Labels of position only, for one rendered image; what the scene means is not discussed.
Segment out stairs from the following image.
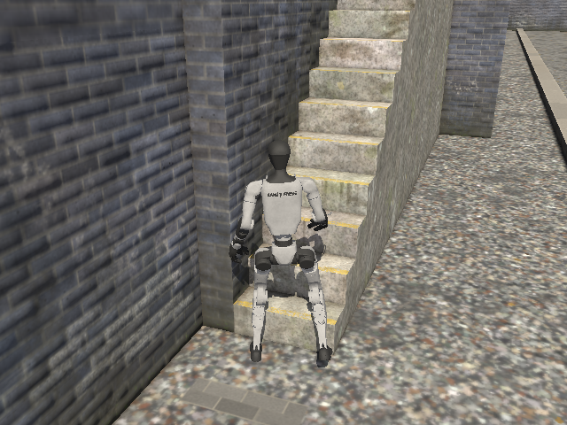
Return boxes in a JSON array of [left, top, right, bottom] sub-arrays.
[[233, 0, 454, 355]]

